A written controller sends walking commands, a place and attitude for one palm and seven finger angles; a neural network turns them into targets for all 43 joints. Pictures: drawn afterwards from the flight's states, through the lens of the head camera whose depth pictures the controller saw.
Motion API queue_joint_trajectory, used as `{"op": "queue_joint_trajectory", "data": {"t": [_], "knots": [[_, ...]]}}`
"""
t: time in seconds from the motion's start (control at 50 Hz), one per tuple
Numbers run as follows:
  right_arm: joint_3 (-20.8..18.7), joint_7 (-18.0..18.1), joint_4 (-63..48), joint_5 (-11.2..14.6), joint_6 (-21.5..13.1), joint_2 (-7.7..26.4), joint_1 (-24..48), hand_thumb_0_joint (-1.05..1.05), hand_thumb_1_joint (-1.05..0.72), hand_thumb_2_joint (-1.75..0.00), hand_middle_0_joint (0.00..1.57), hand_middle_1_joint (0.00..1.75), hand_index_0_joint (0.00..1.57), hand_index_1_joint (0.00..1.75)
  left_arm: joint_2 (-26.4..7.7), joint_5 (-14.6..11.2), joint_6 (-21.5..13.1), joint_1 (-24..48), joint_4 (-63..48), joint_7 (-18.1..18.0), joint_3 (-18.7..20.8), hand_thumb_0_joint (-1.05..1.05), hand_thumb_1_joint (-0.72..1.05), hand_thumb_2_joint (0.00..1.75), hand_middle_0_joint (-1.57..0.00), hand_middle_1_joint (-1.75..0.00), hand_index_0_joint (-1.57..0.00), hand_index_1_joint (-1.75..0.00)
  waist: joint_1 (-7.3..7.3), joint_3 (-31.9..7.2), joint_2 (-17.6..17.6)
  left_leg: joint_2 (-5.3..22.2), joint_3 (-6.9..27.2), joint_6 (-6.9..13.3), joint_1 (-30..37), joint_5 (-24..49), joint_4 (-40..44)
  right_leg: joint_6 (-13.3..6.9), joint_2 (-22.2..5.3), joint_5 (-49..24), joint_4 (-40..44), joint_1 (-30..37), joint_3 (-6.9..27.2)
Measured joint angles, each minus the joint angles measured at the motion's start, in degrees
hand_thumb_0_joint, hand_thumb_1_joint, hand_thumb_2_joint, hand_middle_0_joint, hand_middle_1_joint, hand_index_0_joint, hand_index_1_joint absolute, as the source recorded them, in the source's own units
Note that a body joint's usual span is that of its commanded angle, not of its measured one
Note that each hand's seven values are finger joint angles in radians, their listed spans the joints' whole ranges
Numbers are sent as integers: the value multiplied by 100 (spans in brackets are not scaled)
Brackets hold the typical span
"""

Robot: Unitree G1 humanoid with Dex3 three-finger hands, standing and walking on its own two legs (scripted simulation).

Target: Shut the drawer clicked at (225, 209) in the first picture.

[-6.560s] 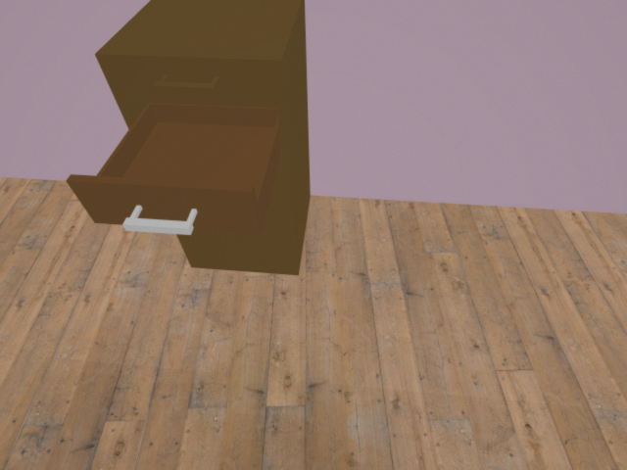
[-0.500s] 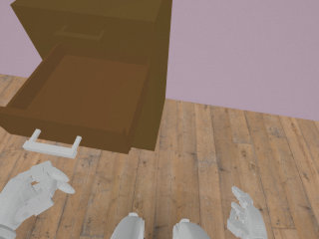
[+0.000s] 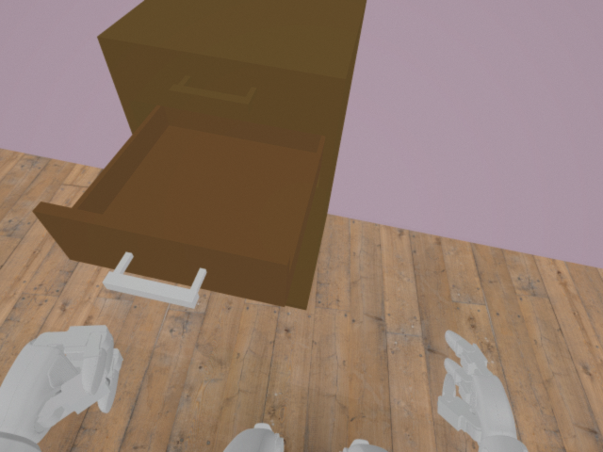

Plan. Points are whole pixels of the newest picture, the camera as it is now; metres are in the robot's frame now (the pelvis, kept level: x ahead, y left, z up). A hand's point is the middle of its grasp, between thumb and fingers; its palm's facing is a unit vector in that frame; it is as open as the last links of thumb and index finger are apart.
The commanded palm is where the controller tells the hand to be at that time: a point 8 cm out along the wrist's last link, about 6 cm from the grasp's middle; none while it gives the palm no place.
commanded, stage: raise the hand and make a fist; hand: left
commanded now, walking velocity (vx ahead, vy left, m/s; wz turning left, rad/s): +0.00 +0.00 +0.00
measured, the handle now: (157, 278) +0.36 +0.25 -0.03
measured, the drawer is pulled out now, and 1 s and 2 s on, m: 0.30 0.30 0.30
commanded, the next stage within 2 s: bring the fist close to the handle in 0.58 s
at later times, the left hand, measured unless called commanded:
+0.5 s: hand (113, 384) +0.18 +0.22 +0.06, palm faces -0.09 -0.99 -0.08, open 3.3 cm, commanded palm +0.15 +0.28 +0.07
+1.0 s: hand (134, 368) +0.21 +0.21 +0.03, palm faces -0.10 -0.99 -0.10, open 3.3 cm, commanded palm +0.19 +0.27 +0.04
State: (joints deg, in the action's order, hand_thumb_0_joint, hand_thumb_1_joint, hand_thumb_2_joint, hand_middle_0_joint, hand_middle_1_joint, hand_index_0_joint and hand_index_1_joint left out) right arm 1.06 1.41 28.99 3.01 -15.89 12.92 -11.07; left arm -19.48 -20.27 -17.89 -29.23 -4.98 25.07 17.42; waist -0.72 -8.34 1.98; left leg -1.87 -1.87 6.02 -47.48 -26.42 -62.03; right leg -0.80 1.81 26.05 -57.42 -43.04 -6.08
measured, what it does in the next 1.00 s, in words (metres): stands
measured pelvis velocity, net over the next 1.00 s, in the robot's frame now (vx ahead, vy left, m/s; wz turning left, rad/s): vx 0.01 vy -0.04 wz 0.01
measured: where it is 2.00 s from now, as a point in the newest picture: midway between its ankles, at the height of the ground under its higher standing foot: outside the picture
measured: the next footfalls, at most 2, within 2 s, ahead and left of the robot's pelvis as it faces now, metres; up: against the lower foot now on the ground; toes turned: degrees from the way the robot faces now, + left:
none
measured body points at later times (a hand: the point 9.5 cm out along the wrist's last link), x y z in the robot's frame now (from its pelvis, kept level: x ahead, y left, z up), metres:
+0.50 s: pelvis +0.01 +0.00 +0.00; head +0.06 +0.03 +0.45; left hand +0.18 +0.27 +0.07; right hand +0.20 -0.24 -0.05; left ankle +0.04 +0.04 -0.67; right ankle +0.03 -0.12 -0.67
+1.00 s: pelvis +0.01 -0.04 -0.01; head +0.08 -0.02 +0.43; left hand +0.21 +0.27 +0.04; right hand +0.21 -0.28 -0.07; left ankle +0.04 +0.04 -0.67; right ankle +0.03 -0.12 -0.67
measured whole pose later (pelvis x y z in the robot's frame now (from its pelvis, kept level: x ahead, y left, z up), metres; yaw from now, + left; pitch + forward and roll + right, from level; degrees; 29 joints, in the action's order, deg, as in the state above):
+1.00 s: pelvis +0.01 -0.04 -0.01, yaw +0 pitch +15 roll -4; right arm 1.1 2.4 30.9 2.6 -15.7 15.6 -11.9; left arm -22.4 -23.0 -22.2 -22.9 5.9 32.1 21.5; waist -0.8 -7.8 2.2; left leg 0.0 1.0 3.3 -52.9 -28.7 -66.4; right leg -4.4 4.0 28.7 -61.0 -47.9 -8.8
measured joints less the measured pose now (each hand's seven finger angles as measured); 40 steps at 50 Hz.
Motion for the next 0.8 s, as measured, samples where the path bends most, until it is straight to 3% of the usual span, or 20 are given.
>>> {"op": "queue_joint_trajectory", "data": {"t": [0.08, 0.22, 0.46, 0.58, 0.8], "knots": [[112, -14, -156, -27, 33, 1, -48, 1, -90, -90, 20, 30, 21, 30, 39, 57, 254, -157, -50, 38, -176, 1, 90, 90, -136, -157, -137, -156, 72, 2, 56, -45, -50, 12, 136, 8, 128, 62, -38, -24, 121, 127, 61], [83, -62, -121, -102, 67, 77, -170, 1, -90, -90, 20, 30, 21, 30, 114, 111, 28, -318, -471, -57, -224, 2, 90, 90, -139, -159, -139, -159, 180, 102, -32, -94, -112, -7, 126, -20, 135, 114, -92, 23, 72, 88, 127], [-92, -11, -15, -26, 227, 113, -285, 1, -90, -90, 20, 30, 21, 30, 98, 139, 143, -473, -526, -158, -237, 2, 90, 90, -139, -160, -140, -160, 39, 74, -17, -64, -100, 13, 28, -46, 99, 72, -57, 65, 20, -23, 117], [-83, 14, 21, -19, 208, 122, -290, 1, -90, -90, 20, 30, 20, 30, 35, 51, -84, -474, -542, -236, -98, 2, 90, 90, -140, -160, -140, -160, 20, 64, -10, -27, 1, -34, 28, -53, 78, -12, -11, 78, 38, 9, 20], [5, 93, 61, 5, 133, 122, -188, 1, -90, -90, 20, 30, 20, 30, -152, -114, -68, -138, 177, 204, 120, 2, 90, 90, -140, -160, -140, -160, -20, 6, 42, 72, 177, -144, -19, -60, 51, -206, 108, 99, 79, 8, -144]]}}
